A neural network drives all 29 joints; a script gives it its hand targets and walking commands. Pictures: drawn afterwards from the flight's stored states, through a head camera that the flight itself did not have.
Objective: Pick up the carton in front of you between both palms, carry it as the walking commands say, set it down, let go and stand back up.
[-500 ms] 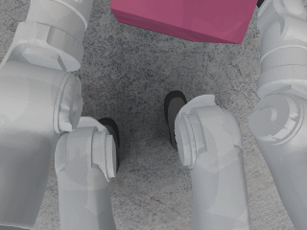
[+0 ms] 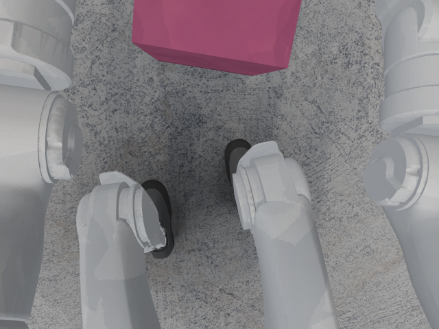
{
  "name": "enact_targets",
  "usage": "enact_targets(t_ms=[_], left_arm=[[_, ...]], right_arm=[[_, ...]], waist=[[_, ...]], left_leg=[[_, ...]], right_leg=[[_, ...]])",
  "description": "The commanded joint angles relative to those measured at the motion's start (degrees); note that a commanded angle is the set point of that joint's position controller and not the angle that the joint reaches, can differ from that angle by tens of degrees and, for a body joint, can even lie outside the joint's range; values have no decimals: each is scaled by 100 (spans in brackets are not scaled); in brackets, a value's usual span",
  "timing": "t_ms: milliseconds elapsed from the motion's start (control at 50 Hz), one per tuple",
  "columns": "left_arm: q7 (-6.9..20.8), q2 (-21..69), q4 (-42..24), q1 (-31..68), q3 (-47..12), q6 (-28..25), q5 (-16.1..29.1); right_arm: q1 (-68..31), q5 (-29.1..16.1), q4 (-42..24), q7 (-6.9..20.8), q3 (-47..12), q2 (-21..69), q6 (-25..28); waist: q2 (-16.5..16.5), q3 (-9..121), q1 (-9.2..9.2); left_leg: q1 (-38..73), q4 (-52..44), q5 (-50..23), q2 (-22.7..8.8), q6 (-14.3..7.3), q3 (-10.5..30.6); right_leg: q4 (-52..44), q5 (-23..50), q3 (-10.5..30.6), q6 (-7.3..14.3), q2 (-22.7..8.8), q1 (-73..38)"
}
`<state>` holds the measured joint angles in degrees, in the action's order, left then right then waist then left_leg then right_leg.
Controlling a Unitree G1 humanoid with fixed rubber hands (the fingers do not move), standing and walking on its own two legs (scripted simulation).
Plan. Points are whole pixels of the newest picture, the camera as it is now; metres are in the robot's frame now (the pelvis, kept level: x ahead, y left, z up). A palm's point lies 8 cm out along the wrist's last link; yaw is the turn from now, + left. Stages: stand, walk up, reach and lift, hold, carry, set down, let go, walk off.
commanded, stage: set down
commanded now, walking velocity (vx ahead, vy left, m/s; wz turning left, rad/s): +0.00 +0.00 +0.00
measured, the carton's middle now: (216, 1) +0.55 -0.11 -0.29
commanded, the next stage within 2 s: let go in 0.74 s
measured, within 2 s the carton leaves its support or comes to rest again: neither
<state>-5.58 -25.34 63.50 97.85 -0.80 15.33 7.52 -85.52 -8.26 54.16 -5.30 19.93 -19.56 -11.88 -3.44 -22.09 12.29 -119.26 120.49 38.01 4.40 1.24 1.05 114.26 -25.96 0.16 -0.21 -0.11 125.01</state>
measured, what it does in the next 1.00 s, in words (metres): rises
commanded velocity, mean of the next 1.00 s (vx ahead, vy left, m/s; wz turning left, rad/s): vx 0.00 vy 0.00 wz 0.00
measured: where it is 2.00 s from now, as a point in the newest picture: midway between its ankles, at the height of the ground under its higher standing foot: (202, 212)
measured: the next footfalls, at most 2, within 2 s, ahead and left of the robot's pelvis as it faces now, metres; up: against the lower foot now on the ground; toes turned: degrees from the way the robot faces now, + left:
none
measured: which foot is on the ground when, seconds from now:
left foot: down 0.00-1.00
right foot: down 0.00-1.00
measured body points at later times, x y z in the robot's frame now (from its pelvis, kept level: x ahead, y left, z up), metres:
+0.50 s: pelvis +0.03 +0.00 +0.12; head +0.37 -0.03 +0.41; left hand +0.65 +0.05 +0.02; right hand +0.53 -0.33 +0.02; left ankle +0.09 +0.12 -0.38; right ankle +0.14 -0.12 -0.38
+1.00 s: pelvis +0.06 -0.01 +0.25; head +0.36 -0.04 +0.59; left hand +0.59 +0.08 +0.14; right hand +0.49 -0.31 +0.14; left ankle +0.09 +0.12 -0.38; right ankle +0.14 -0.12 -0.38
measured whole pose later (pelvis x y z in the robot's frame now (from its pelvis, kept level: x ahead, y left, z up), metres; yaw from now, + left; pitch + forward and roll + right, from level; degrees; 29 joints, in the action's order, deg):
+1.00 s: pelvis +0.06 -0.01 +0.25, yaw +1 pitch +43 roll +3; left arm -6.4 -9.8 45.0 61.9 14.3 14.7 -7.9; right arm -52.2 5.4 39.1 6.1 23.6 -12.9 -12.1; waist -2.4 1.4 8.9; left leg -81.1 58.5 20.7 4.5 2.0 4.0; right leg 56.3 -13.4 1.5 0.9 0.3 86.2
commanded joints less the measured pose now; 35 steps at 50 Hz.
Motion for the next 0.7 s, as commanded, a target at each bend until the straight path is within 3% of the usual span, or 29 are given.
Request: enact_targets(t_ms=[0,100,240,340,680], left_arm=[[94,-596,-289,1574,382,-33,-181],[166,-500,-292,1409,550,-63,-392],[162,-267,-994,1330,489,107,-499],[139,-104,-1436,1138,490,271,-546],[348,-34,-1391,225,931,228,-766]], right_arm=[[-1335,157,-668,-6,67,-638,-17],[-1072,347,-802,108,261,-523,-48],[-560,475,-1249,255,564,-699,-208],[-228,487,-1570,358,668,-773,-348],[454,638,-1766,559,682,-489,-352]], waist=[[84,7255,358],[-74,7458,399],[-666,8497,617],[-926,8931,648],[-450,8453,387]], left_leg=[[999,-1527,-307,266,-162,-522],[1331,-2017,-537,307,-115,-481],[2728,-2640,-1329,373,30,-441],[3543,-3094,-1895,402,110,-400],[4239,-5133,-2249,326,85,-253]], right_leg=[[-1131,1896,-308,-254,156,-5566],[-1523,2178,-404,-289,178,-5322],[-2143,2782,-595,-265,242,-5286],[-2612,3143,-645,-250,296,-5417],[-4440,3672,-461,-261,264,-7173]])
